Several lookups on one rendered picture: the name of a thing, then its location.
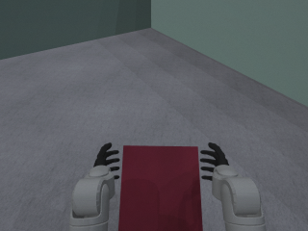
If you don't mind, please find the carton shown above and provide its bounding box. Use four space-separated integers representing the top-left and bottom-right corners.
118 145 203 231

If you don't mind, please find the robot left forearm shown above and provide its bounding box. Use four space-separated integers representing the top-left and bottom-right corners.
68 165 116 231

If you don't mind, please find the robot left hand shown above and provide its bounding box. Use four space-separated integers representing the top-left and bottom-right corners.
93 142 120 180

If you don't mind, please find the robot right forearm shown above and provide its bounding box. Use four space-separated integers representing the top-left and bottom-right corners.
212 165 267 231

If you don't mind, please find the robot right hand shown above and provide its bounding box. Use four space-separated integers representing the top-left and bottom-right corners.
200 142 229 181

